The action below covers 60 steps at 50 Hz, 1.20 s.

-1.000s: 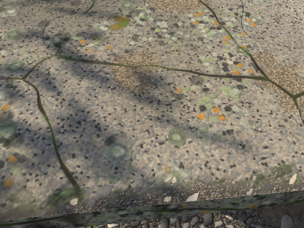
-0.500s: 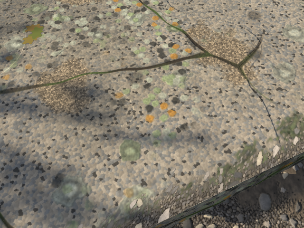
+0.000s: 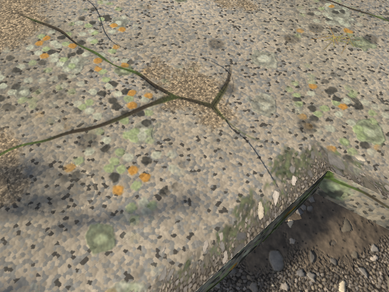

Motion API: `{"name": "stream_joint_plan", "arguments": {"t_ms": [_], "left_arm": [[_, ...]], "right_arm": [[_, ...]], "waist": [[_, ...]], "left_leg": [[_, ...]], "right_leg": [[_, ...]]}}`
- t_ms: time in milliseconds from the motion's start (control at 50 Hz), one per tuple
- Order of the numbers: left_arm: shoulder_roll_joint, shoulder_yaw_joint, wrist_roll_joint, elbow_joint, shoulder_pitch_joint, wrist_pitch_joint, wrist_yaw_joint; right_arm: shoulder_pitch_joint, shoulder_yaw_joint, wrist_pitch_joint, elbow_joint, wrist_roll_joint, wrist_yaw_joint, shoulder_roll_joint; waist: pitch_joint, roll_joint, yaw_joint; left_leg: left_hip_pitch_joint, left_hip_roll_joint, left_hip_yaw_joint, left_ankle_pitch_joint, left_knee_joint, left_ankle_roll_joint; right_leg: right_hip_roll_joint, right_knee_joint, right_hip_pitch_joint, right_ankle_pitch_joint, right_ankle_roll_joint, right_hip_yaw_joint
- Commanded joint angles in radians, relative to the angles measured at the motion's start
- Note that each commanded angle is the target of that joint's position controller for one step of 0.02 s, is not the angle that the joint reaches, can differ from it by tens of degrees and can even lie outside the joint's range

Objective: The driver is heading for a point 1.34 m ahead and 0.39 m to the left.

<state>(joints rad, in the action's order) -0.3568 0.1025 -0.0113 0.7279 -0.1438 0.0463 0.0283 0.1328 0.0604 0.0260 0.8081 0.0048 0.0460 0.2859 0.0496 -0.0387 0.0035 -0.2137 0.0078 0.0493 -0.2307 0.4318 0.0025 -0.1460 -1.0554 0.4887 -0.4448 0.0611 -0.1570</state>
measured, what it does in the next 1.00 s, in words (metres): steps on the spot: right foot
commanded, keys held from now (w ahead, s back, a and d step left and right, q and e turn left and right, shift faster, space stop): no key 1.00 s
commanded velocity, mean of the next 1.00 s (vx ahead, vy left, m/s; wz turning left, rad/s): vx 0.00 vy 0.00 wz -0.07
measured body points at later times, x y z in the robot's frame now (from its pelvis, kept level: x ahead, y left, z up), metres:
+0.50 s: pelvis +0.00 -0.06 -0.01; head +0.00 -0.07 +0.44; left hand +0.15 +0.19 -0.12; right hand +0.06 -0.34 -0.14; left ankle +0.00 +0.13 -0.74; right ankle -0.01 -0.15 -0.74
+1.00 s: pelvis +0.00 -0.05 +0.00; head +0.01 -0.05 +0.45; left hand +0.08 +0.21 -0.14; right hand +0.03 -0.32 -0.15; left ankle +0.00 +0.13 -0.74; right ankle -0.01 -0.15 -0.74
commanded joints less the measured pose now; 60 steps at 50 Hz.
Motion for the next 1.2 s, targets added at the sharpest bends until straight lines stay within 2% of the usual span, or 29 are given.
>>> {"name": "stream_joint_plan", "arguments": {"t_ms": [20, 80, 120, 160, 180, 200, 220, 240, 260, 280, 300, 360, 520, 700, 1200], "left_arm": [[-0.017, -0.006, -0.004, -0.062, 0.008, -0.007, 0.0], [0.003, -0.025, 0.0, -0.082, 0.049, -0.012, -0.006], [-0.02, -0.019, -0.005, -0.072, 0.033, -0.011, -0.008], [-0.026, -0.014, 0.0, -0.041, -0.021, -0.011, -0.01], [-0.05, -0.01, 0.005, -0.043, -0.02, -0.009, -0.005], [-0.106, -0.002, 0.013, -0.047, -0.053, -0.006, 0.006], [-0.101, -0.012, 0.025, -0.036, -0.013, -0.001, 0.002], [-0.024, -0.03, 0.029, -0.047, 0.03, -0.008, -0.01], [-0.007, -0.036, 0.034, -0.032, 0.032, -0.016, -0.016], [-0.027, -0.032, 0.034, -0.023, 0.021, -0.023, -0.018], [-0.037, -0.033, 0.031, -0.016, 0.023, -0.031, -0.019], [-0.017, -0.043, 0.028, 0.01, 0.01, -0.041, -0.014], [-0.008, -0.049, 0.021, 0.07, 0.002, -0.047, -0.014], [-0.006, -0.051, 0.015, 0.141, -0.022, -0.042, -0.01], [0.004, -0.063, 0.009, 0.27, -0.087, -0.035, 0.007]], "right_arm": [[-0.01, 0.027, 0.0, -0.048, -0.001, -0.002, 0.144], [-0.014, 0.032, -0.011, -0.039, 0.001, -0.012, 0.176], [0.01, 0.034, -0.014, -0.023, -0.009, -0.018, 0.194], [0.014, 0.023, -0.009, -0.008, -0.025, -0.022, 0.173], [0.059, 0.015, 0.002, 0.011, -0.02, -0.025, 0.154], [0.087, -0.001, 0.018, 0.01, 0.018, -0.035, 0.114], [0.099, -0.017, 0.03, 0.006, 0.026, -0.04, 0.061], [0.038, -0.015, 0.029, 0.014, 0.026, -0.036, 0.097], [0.003, -0.012, 0.026, 0.017, 0.021, -0.034, 0.109], [-0.005, -0.011, 0.019, 0.03, 0.015, -0.027, 0.113], [0.01, -0.01, 0.011, 0.038, 0.014, -0.02, 0.122], [0.041, -0.012, 0.009, 0.069, 0.012, -0.012, 0.118], [0.068, -0.013, 0.01, 0.146, 0.008, -0.006, 0.115], [0.087, -0.017, 0.008, 0.204, 0.005, -0.003, 0.115], [0.151, -0.032, 0.0, 0.27, 0.0, 0.002, 0.072]], "waist": [[-0.079, 0.181, 0.008], [-0.111, 0.235, 0.031], [-0.111, 0.257, 0.037], [-0.096, 0.23, 0.001], [-0.107, 0.189, 0.008], [-0.189, 0.043, 0.026], [-0.209, -0.121, 0.061], [-0.179, -0.056, 0.026], [-0.145, -0.037, 0.018], [-0.11, -0.04, 0.005], [-0.076, -0.056, 0.007], [-0.036, -0.058, 0.015], [-0.038, -0.005, 0.011], [-0.05, 0.026, 0.01], [-0.014, 0.043, 0.001]], "left_leg": [[0.167, 0.215, 0.152, 0.527, -0.065, -0.203], [0.143, 0.213, 0.122, 0.554, -0.056, -0.199], [0.131, 0.216, 0.135, 0.544, -0.044, -0.195], [0.083, 0.191, 0.12, 0.469, -0.019, -0.151], [0.017, 0.178, 0.11, 0.392, -0.01, -0.099], [-0.077, 0.12, 0.048, 0.191, 0.073, -0.029], [-0.085, 0.064, -0.023, -0.062, 0.036, 0.035], [-0.017, 0.072, -0.025, -0.043, 0.018, 0.07], [-0.009, 0.064, -0.033, 0.023, 0.008, 0.081], [-0.012, 0.055, -0.041, 0.046, 0.015, 0.088], [-0.016, 0.057, -0.036, 0.055, 0.009, 0.091], [0.001, 0.063, -0.033, 0.063, -0.009, 0.088], [0.027, 0.069, -0.035, 0.085, -0.038, 0.096], [0.034, 0.065, -0.048, 0.094, -0.05, 0.095], [0.006, 0.036, -0.063, 0.074, -0.052, 0.072]], "right_leg": [[0.052, 0.052, 0.065, 0.008, 0.041, 0.039], [0.11, 0.291, -0.099, 0.011, 0.038, 0.116], [0.108, 0.432, -0.178, 0.077, 0.023, 0.151], [0.098, 0.708, -0.313, 0.297, -0.023, 0.172], [0.138, 0.76, -0.425, 0.407, -0.055, 0.115], [0.274, 0.683, -0.594, 0.716, -0.094, -0.023], [0.354, 0.642, -0.522, 0.731, -0.194, -0.075], [0.321, 0.661, -0.437, 0.571, -0.207, -0.059], [0.269, 0.666, -0.407, 0.442, -0.171, -0.029], [0.235, 0.674, -0.378, 0.385, -0.148, -0.012], [0.234, 0.687, -0.349, 0.363, -0.139, -0.018], [0.224, 0.701, -0.306, 0.331, -0.128, -0.019], [0.207, 0.709, -0.312, 0.357, -0.129, -0.013], [0.177, 0.689, -0.328, 0.415, -0.125, 0.028], [0.145, 0.661, -0.32, 0.393, -0.096, 0.086]]}}
Keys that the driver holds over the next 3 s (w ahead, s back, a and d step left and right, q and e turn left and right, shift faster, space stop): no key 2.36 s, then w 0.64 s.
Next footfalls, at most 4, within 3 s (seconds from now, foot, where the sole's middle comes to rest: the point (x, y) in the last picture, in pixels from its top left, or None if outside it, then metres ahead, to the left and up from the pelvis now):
0.18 right None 0.03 -0.15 -0.78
3.00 right None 0.34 -0.15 -0.78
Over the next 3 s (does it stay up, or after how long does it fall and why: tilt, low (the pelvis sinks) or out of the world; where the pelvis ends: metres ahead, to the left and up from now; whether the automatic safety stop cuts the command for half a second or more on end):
stays up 0.19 -0.04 -0.02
